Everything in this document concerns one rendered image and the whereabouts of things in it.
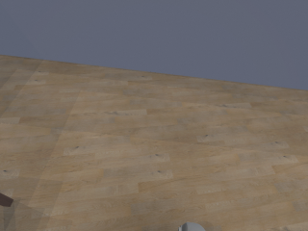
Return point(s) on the table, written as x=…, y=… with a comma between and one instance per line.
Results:
x=5, y=201

